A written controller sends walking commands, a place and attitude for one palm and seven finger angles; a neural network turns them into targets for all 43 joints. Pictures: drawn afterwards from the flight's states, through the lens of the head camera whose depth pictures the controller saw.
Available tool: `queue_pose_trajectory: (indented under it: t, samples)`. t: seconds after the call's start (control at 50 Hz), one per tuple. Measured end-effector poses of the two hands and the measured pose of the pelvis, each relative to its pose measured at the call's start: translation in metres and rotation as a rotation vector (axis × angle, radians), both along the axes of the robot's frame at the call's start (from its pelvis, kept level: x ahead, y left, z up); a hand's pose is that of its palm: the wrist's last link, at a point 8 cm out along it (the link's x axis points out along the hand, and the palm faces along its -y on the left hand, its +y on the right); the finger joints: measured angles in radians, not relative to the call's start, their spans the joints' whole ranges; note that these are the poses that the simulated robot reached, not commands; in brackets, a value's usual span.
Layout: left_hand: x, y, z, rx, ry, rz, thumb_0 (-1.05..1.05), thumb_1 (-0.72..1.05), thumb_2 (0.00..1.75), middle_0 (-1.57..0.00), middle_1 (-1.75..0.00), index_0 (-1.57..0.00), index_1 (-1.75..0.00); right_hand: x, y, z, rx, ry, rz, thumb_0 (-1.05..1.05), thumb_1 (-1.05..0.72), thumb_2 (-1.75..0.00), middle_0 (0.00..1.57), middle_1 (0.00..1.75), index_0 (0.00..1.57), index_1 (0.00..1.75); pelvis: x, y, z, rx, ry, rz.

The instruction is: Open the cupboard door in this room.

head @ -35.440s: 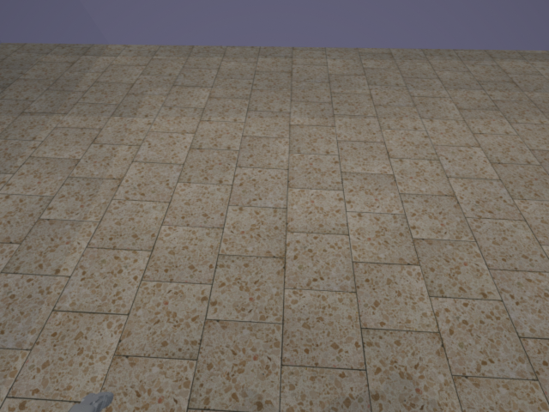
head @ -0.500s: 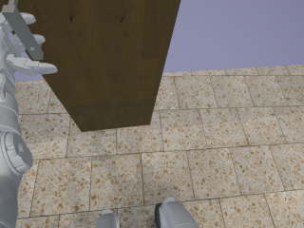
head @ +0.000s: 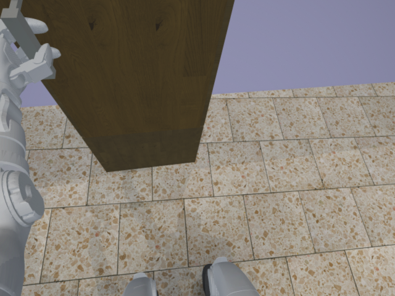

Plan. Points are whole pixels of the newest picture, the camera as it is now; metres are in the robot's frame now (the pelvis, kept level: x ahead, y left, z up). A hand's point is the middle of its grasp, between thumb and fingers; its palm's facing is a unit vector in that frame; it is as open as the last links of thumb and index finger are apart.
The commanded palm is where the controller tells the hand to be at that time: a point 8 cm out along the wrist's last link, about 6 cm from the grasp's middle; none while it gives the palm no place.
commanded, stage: close the thumb around the handle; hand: left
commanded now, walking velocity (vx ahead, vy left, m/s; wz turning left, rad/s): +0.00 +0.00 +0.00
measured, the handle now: (34, 40) +0.59 +0.24 +0.10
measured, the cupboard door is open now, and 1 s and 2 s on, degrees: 0 24 46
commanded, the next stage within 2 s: pull the door open along its arc in 0.04 s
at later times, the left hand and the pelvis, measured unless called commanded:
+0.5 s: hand (45, 79) +0.50 +0.21 +0.10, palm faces +0.01 -1.00 +0.00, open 5.9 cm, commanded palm +0.44 +0.25 +0.10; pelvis +0.01 +0.00 +0.01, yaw -1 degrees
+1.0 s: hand (83, 125) +0.40 +0.15 +0.10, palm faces +0.50 -0.86 -0.01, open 5.9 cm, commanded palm +0.35 +0.18 +0.10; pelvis +0.00 -0.02 +0.02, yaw +3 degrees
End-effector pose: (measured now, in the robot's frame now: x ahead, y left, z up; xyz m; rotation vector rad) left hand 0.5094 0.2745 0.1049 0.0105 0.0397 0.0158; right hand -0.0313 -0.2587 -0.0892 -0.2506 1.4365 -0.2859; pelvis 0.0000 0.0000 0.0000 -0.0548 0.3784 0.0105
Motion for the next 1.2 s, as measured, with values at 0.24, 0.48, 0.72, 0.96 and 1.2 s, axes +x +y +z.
queue_pose_trajectory:
  t: [0.24, 0.48, 0.72, 0.96, 1.2]
  samples:
    - [-0.001, -0.001, 0.000, 0.004, 0.001, 0.013, 0.01, 0.70, 0.83, -0.36, -1.34, -0.36, -1.35, 0.006, -0.002, 0.000, -0.001, -0.024, 0.000, 0.00, -0.90, -0.90, 0.21, 0.30, 0.20, 0.30, -0.001, -0.001, 0.000, 0.001, -0.001, -0.003]
    - [-0.030, -0.006, -0.002, -0.008, -0.021, -0.001, 0.01, 0.71, 0.76, -0.34, -1.34, -0.35, -1.35, 0.029, 0.000, 0.002, 0.033, -0.096, -0.016, 0.01, -0.90, -0.90, 0.21, 0.30, 0.20, 0.30, 0.011, 0.000, 0.008, 0.011, -0.035, -0.028]
    - [-0.117, -0.045, -0.006, -0.071, -0.070, 0.111, 0.01, 0.69, 0.75, -0.32, -1.33, -0.33, -1.28, 0.132, 0.010, 0.009, 0.109, -0.389, 0.097, 0.01, -0.90, -0.90, 0.20, 0.30, 0.20, 0.30, 0.023, 0.004, 0.019, 0.021, -0.118, -0.013]
    - [-0.152, -0.090, -0.002, 0.000, -0.044, 0.491, -0.01, 0.71, 0.83, -0.33, -1.33, -0.34, -1.30, 0.202, 0.037, 0.009, 0.172, -0.535, 0.284, 0.01, -0.90, -0.90, 0.20, 0.30, 0.20, 0.30, 0.005, -0.012, 0.017, 0.048, -0.175, 0.040]
    - [-0.154, -0.091, -0.002, 0.030, -0.045, 0.491, -0.01, 0.72, 0.81, -0.34, -1.32, -0.31, -1.34, 0.144, 0.001, -0.006, 0.117, -0.394, 0.212, 0.01, -0.90, -0.90, 0.21, 0.30, 0.20, 0.30, 0.002, -0.028, 0.020, 0.055, -0.190, 0.039]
